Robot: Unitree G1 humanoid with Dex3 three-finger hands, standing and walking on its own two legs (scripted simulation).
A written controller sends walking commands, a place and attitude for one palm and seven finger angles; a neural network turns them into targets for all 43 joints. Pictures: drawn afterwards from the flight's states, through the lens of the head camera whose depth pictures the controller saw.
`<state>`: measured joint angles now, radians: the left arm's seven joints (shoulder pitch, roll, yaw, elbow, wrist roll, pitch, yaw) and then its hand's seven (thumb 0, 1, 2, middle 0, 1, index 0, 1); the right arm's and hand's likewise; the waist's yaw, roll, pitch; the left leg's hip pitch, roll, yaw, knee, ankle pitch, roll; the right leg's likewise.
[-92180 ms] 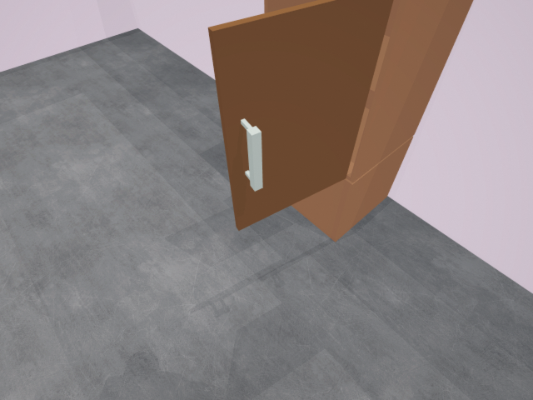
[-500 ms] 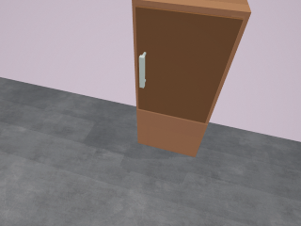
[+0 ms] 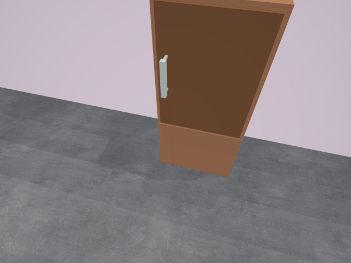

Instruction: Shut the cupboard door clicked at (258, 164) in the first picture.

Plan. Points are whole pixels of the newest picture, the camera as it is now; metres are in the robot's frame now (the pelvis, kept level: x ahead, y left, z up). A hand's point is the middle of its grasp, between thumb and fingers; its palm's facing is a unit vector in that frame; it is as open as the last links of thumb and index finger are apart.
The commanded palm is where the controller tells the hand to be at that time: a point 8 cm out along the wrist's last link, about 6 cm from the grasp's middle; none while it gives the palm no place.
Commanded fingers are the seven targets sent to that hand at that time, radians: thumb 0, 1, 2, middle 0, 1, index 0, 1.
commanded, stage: look to check the result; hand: left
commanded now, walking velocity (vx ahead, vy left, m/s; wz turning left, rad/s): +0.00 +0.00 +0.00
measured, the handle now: (164, 77) +0.83 +0.09 -0.04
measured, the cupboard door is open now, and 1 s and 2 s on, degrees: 0 0 0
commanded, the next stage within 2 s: stand and wait in 0.14 s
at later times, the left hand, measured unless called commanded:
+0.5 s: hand out of the picture -0.01 +0.16 -0.18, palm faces +0.05 -0.99 -0.16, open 7.4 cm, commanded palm none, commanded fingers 0.00 0.90 0.90 -0.20 -0.30 -0.20 -0.30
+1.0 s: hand out of the picture +0.00 +0.16 -0.18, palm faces +0.05 -0.98 -0.17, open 7.4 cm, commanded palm none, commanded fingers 0.00 0.90 0.90 -0.20 -0.30 -0.20 -0.30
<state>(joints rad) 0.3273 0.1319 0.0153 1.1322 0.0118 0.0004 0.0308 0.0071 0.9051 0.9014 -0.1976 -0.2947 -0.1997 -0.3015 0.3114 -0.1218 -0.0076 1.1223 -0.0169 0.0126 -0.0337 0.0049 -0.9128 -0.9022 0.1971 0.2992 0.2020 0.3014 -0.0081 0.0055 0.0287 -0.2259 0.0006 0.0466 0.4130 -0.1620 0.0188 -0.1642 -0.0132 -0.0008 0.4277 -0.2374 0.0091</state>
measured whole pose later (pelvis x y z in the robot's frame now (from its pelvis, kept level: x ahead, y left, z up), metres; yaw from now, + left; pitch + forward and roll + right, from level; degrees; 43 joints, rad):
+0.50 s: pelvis +0.01 -0.01 +0.00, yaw +0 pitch -2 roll +0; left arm 0.32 0.13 0.01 1.13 0.01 -0.01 0.03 0.01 0.90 0.90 -0.20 -0.29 -0.20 -0.30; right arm 0.29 -0.13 0.00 1.12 -0.02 0.01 -0.04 0.01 -0.91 -0.90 0.20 0.30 0.20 0.30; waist 0.00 0.00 0.03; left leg -0.20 0.01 0.04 0.41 -0.17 0.01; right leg -0.14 -0.01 0.00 0.41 -0.24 0.00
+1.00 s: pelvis +0.02 -0.01 +0.00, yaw +0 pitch -1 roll +0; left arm 0.31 0.14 0.01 1.13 0.01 -0.01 0.03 0.01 0.90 0.90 -0.20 -0.29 -0.20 -0.30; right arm 0.27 -0.14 0.00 1.13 -0.01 0.01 -0.04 0.01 -0.91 -0.90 0.20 0.30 0.20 0.30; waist 0.00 -0.01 0.04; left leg -0.19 0.01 0.04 0.40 -0.19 0.01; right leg -0.12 0.00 -0.01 0.40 -0.26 0.00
